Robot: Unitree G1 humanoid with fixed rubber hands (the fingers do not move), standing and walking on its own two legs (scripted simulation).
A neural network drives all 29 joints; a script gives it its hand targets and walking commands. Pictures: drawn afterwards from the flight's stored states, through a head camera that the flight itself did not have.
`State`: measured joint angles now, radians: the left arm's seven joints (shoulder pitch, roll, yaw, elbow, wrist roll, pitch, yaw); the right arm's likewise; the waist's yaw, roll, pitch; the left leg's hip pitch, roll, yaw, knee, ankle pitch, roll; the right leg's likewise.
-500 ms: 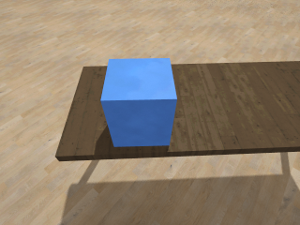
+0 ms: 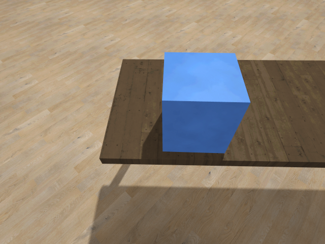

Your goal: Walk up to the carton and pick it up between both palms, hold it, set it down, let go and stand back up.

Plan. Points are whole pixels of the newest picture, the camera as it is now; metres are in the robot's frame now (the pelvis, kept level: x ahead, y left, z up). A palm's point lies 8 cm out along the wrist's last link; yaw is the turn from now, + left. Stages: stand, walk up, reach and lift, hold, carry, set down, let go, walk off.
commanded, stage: walk up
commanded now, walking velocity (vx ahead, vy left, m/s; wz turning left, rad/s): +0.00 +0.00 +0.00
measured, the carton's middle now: (196, 105) +0.51 -0.06 +0.00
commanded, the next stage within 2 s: none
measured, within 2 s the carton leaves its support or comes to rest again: neither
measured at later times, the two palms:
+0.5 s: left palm out of the picture +0.02 +0.25 -0.13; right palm out of the picture +0.01 -0.17 -0.14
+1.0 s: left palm out of the picture +0.01 +0.17 -0.12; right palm out of the picture -0.04 -0.28 -0.15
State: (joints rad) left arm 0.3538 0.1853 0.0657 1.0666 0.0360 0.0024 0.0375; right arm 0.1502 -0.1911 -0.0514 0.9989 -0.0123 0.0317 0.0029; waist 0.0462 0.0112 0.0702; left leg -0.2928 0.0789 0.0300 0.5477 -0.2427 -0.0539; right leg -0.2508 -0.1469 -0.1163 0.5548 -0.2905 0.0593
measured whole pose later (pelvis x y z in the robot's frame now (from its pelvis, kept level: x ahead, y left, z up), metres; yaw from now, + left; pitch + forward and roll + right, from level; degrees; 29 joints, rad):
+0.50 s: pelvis +0.01 +0.04 +0.01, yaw -2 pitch -2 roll +0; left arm 0.28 0.11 0.02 1.13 0.01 0.00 0.04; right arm 0.28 -0.14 -0.02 1.09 -0.01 0.00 -0.03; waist -0.02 0.04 0.02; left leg -0.15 0.01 0.09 0.41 -0.22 0.02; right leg -0.09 0.00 -0.04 0.40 -0.27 -0.02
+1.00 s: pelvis +0.00 -0.05 +0.01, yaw -1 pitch -2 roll +0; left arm 0.28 0.11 0.03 1.06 0.02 -0.01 0.03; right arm 0.31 -0.20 -0.05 1.13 -0.02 0.05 -0.04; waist -0.01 0.07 0.05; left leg -0.27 0.10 0.00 0.61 -0.41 -0.02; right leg -0.20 -0.03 -0.02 0.51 -0.28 0.01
